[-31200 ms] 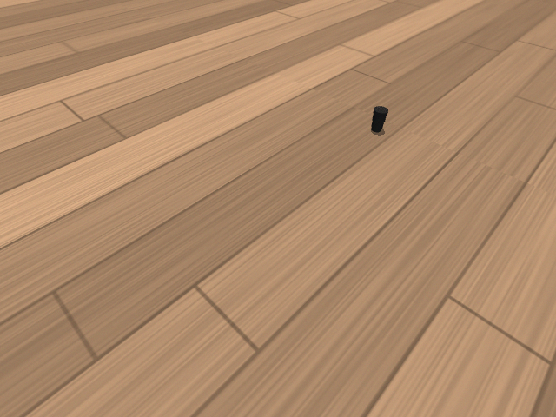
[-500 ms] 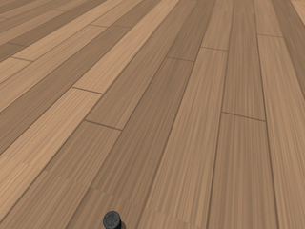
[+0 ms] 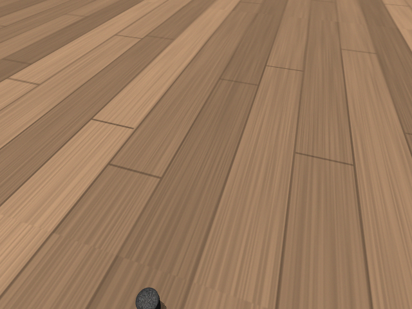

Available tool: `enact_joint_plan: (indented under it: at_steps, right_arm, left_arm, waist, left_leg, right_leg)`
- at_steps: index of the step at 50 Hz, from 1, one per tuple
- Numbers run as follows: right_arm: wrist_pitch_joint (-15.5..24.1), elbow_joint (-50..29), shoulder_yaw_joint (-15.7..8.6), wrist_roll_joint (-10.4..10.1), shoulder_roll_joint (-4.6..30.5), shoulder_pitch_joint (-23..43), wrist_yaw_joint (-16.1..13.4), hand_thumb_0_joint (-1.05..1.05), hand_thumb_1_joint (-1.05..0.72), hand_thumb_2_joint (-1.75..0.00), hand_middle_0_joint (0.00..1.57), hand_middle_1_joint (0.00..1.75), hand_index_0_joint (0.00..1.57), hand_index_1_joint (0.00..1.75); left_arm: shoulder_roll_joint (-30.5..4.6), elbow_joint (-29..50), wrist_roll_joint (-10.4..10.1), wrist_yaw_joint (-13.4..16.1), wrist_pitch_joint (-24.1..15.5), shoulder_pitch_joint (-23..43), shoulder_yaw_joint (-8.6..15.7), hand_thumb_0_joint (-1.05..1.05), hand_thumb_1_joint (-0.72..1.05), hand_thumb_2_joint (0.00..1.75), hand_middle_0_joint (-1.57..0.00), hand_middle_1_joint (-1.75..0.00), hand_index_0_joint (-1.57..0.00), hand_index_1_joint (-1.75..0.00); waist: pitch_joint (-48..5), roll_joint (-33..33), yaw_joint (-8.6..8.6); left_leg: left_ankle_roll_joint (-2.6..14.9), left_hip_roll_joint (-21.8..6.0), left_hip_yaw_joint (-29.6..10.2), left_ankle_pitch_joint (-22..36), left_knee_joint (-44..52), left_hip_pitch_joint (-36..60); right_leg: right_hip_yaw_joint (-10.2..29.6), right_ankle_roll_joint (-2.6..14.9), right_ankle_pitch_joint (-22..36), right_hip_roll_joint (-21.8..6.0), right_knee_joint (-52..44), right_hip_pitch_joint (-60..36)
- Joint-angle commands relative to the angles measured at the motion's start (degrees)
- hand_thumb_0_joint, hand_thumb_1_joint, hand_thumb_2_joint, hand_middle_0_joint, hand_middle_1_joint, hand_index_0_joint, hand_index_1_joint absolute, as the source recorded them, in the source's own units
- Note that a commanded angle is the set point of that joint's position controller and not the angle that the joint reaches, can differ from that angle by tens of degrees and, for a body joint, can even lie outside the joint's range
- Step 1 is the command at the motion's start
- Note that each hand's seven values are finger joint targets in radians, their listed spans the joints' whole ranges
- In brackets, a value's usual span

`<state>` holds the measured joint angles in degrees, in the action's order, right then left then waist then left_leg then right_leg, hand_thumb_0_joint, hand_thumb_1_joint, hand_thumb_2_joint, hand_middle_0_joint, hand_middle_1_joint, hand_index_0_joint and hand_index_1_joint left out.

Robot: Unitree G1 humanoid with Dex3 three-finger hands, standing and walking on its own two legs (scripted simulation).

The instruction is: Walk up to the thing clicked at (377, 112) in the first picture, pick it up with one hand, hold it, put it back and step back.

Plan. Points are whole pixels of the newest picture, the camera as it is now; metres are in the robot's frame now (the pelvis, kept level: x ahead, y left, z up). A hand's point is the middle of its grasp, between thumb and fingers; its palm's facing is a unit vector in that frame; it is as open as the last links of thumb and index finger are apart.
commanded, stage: stand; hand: left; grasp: from the side
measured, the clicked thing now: (150, 304) +0.33 +0.24 -0.71
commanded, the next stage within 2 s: step back in 0.12 s
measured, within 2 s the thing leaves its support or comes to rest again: neither
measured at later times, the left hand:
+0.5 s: hand out of the picture +0.03 +0.26 -0.17, palm faces -0.04 -0.91 -0.42, open 7.4 cm
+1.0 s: hand out of the picture -0.06 +0.27 -0.18, palm faces -0.04 -0.92 -0.39, open 7.4 cm
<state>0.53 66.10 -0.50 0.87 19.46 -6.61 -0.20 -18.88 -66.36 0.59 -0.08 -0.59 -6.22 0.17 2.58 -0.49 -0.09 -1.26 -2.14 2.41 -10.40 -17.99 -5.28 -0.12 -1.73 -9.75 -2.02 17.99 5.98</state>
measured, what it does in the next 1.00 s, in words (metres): walks backwards: left foot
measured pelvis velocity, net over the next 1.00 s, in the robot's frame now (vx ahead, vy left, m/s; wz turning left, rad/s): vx -0.16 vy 0.00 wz -0.03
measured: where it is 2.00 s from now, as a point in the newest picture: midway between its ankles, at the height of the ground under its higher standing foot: outside the picture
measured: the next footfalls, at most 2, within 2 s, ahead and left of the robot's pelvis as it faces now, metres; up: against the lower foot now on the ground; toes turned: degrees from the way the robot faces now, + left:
left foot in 0.66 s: -0.10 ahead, +0.12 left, +0.00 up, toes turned +0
right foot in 1.02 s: -0.13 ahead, -0.12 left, +0.00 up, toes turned +2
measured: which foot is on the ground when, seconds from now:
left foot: down 0.00-0.38, up 0.40-0.64, down 0.66-1.00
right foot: down 0.00-0.68, up 0.70-1.00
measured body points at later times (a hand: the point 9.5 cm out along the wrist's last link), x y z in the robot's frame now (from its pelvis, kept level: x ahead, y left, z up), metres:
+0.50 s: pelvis -0.07 -0.01 -0.03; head +0.00 -0.03 +0.42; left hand +0.03 +0.30 -0.14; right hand +0.05 -0.34 -0.16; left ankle -0.08 +0.12 -0.68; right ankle +0.00 -0.14 -0.75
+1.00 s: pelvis -0.16 +0.00 -0.03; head -0.09 +0.01 +0.41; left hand -0.06 +0.32 -0.15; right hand -0.06 -0.31 -0.14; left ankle -0.14 +0.12 -0.75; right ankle -0.17 -0.12 -0.75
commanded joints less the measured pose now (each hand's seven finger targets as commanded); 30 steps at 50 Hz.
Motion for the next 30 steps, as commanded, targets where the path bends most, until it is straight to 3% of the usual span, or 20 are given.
enact_joint_plan:
  at_steps: [1,5,6,8,10,14,16,17,18,19,20,21,23,24,26,27,29,30]
  right_arm:
    - [1.3,-3.5,-2.0,0.0,11.7,1.8,-0.4,0.00,-0.90,-0.90,0.20,0.30,0.20,0.30]
    - [1.2,-3.5,-2.0,0.0,11.8,1.8,-0.4,0.00,-0.90,-0.90,0.20,0.30,0.20,0.30]
    - [0.0,-5.0,-3.5,-0.6,15.3,3.6,-0.2,0.00,-0.90,-0.90,0.20,0.30,0.20,0.30]
    - [-0.6,-6.4,-3.7,-1.3,14.7,1.6,-0.1,0.00,-0.90,-0.90,0.20,0.30,0.20,0.30]
    - [-1.1,-8.2,-4.6,-1.2,15.6,1.6,0.1,0.00,-0.90,-0.90,0.20,0.30,0.20,0.30]
    - [-2.2,-12.0,-5.8,-1.0,16.6,3.8,0.0,0.00,-0.90,-0.90,0.20,0.30,0.20,0.30]
    - [-2.7,-13.9,-6.0,-1.1,16.0,5.4,0.1,0.00,-0.90,-0.90,0.20,0.30,0.20,0.30]
    - [-3.0,-14.9,-6.0,-1.1,15.9,6.1,0.1,0.00,-0.90,-0.90,0.20,0.30,0.20,0.30]
    - [-3.3,-15.7,-5.9,-1.3,14.8,6.5,0.2,0.00,-0.90,-0.90,0.20,0.30,0.20,0.30]
    - [-3.7,-16.4,-5.5,-1.2,12.9,6.8,0.1,0.00,-0.90,-0.90,0.20,0.30,0.20,0.30]
    - [-4.3,-16.5,-5.3,-0.9,11.7,5.1,-0.1,0.00,-0.90,-0.90,0.20,0.30,0.20,0.30]
    - [-4.6,-15.9,-5.7,-0.8,12.5,1.5,-0.1,0.00,-0.90,-0.90,0.20,0.30,0.20,0.30]
    - [-4.5,-14.3,-6.2,-1.9,13.6,-3.9,0.0,0.00,-0.90,-0.90,0.20,0.30,0.20,0.30]
    - [-4.3,-14.2,-6.3,-2.0,14.3,-5.5,0.0,0.00,-0.90,-0.90,0.20,0.30,0.20,0.30]
    - [-4.0,-14.5,-5.8,-1.4,14.4,-5.8,-0.1,0.00,-0.90,-0.90,0.20,0.30,0.20,0.30]
    - [-3.9,-15.3,-5.6,-0.8,14.3,-5.3,-0.1,0.00,-0.90,-0.90,0.20,0.30,0.20,0.30]
    - [-3.3,-16.1,-5.2,0.0,13.4,-5.5,-0.2,0.00,-0.90,-0.90,0.20,0.30,0.20,0.30]
    - [-3.0,-15.7,-5.4,0.5,13.3,-5.5,-0.1,0.00,-0.90,-0.90,0.20,0.30,0.20,0.30]
  left_arm:
    - [-12.3,3.4,0.0,0.9,-1.1,2.1,2.4,0.00,0.90,0.90,-0.20,-0.30,-0.20,-0.30]
    - [-12.4,3.5,0.1,0.8,-1.1,2.2,2.4,0.00,0.90,0.90,-0.20,-0.30,-0.20,-0.30]
    - [-16.5,5.9,-1.2,0.9,-0.4,2.0,4.3,0.00,0.90,0.90,-0.20,-0.30,-0.20,-0.30]
    - [-15.4,7.9,-1.4,1.2,0.0,0.7,4.4,0.00,0.90,0.90,-0.20,-0.30,-0.20,-0.30]
    - [-14.5,10.0,-1.2,1.2,0.5,0.6,4.4,0.00,0.90,0.90,-0.20,-0.30,-0.20,-0.30]
    - [-13.9,12.2,-0.3,1.1,1.5,-1.7,4.4,0.00,0.90,0.90,-0.20,-0.30,-0.20,-0.30]
    - [-14.3,12.5,-0.1,0.9,1.8,-4.0,4.9,0.00,0.90,0.90,-0.20,-0.30,-0.20,-0.30]
    - [-14.9,12.8,0.0,0.9,1.9,-4.9,5.4,0.00,0.90,0.90,-0.20,-0.30,-0.20,-0.30]
    - [-16.1,13.2,0.1,0.8,1.8,-5.5,5.9,0.00,0.90,0.90,-0.20,-0.30,-0.20,-0.30]
    - [-19.7,14.2,0.5,0.8,1.5,-5.0,6.8,0.00,0.90,0.90,-0.20,-0.30,-0.20,-0.30]
    - [-22.8,15.9,1.3,1.0,1.1,-2.2,7.4,0.00,0.90,0.90,-0.20,-0.30,-0.20,-0.30]
    - [-23.2,17.9,1.9,1.3,0.8,0.9,7.6,0.00,0.90,0.90,-0.20,-0.30,-0.20,-0.30]
    - [-19.1,19.7,1.8,1.8,0.8,6.5,7.0,0.00,0.90,0.90,-0.20,-0.30,-0.20,-0.30]
    - [-18.7,20.8,2.1,2.1,0.9,8.1,6.9,0.00,0.90,0.90,-0.20,-0.30,-0.20,-0.30]
    - [-17.5,21.2,2.4,2.4,1.1,6.3,6.8,0.00,0.90,0.90,-0.20,-0.30,-0.20,-0.30]
    - [-17.2,21.5,2.5,2.6,1.3,4.1,6.9,0.00,0.90,0.90,-0.20,-0.30,-0.20,-0.30]
    - [-17.3,21.6,2.0,2.7,1.7,1.3,7.1,0.00,0.90,0.90,-0.20,-0.30,-0.20,-0.30]
    - [-17.2,21.4,1.4,2.4,2.1,0.2,6.9,0.00,0.90,0.90,-0.20,-0.30,-0.20,-0.30]
  waist:
    - [-3.0,0.0,0.01]
    - [-2.5,0.6,0.03]
    - [3.7,1.4,-0.11]
    - [-1.2,0.0,-0.61]
    - [-5.4,-1.9,-1.04]
    - [-7.5,-5.1,-0.43]
    - [-7.2,-6.3,0.66]
    - [-7.1,-5.3,1.19]
    - [-6.5,-1.1,2.00]
    - [-4.0,9.4,3.03]
    - [-2.5,15.0,2.42]
    - [-2.8,13.5,0.85]
    - [-3.9,8.1,-1.72]
    - [-4.6,10.3,-2.22]
    - [-5.9,10.4,-0.38]
    - [-6.2,10.5,0.73]
    - [-8.0,11.4,1.34]
    - [-8.2,11.0,1.65]
  left_leg:
    - [1.82,-5.8,-4.9,5.5,3.3,-0.2]
    - [1.75,-5.9,-5.0,5.4,3.3,0.2]
    - [3.23,-5.1,-6.4,13.7,-2.3,-3.9]
    - [4.58,-6.0,-6.1,18.0,-4.4,-3.4]
    - [6.85,-7.5,-6.9,18.9,-5.2,-3.6]
    - [10.80,-9.9,-8.2,15.3,-8.4,-7.8]
    - [11.00,-9.5,-8.9,10.9,-11.3,-12.6]
    - [10.57,-8.4,-8.5,7.0,-14.1,-14.6]
    - [8.49,-4.5,-6.5,1.4,-20.4,-16.5]
    - [3.97,4.6,-2.6,-9.7,-32.8,-18.5]
    - [3.32,9.4,-6.9,-24.8,-45.9,-18.7]
    - [2.96,8.1,-11.2,-24.9,-52.6,-18.4]
    - [2.53,7.6,-11.5,-18.9,-56.0,-17.8]
    - [1.96,6.3,-10.5,-17.9,-54.7,-16.2]
    - [1.13,5.2,-8.7,-19.1,-45.2,-17.9]
    - [1.06,4.3,-8.0,-20.1,-39.8,-19.0]
    - [2.01,2.0,-7.0,-19.2,-24.7,-17.3]
    - [2.10,3.4,-4.4,-17.4,-19.6,-14.5]
  right_leg:
    - [4.4,2.39,7.9,-5.7,-2.2,0.0]
    - [4.3,2.31,6.5,-5.5,-2.4,1.0]
    - [5.5,2.89,16.8,-4.7,3.0,6.5]
    - [4.2,4.04,17.5,-4.0,7.5,4.9]
    - [2.7,4.36,14.2,-2.2,12.5,4.6]
    - [1.3,4.83,6.1,-0.1,20.9,5.7]
    - [2.1,5.89,3.7,-0.2,23.3,4.5]
    - [3.3,6.77,3.3,-1.2,21.9,4.5]
    - [8.2,9.17,5.2,-4.8,16.8,5.6]
    - [19.9,14.11,8.9,-13.6,3.6,10.3]
    - [29.4,18.24,7.5,-20.4,-1.7,15.4]
    - [29.0,19.66,6.4,-21.2,-1.1,17.0]
    - [17.5,16.60,5.8,-14.7,2.6,14.9]
    - [15.1,15.21,4.9,-13.4,3.7,15.3]
    - [13.4,14.56,5.1,-12.2,6.3,8.8]
    - [13.9,14.36,7.9,-12.9,7.6,5.2]
    - [14.8,13.61,14.2,-14.1,10.6,-0.7]
    - [13.5,12.78,16.2,-12.7,12.2,-0.4]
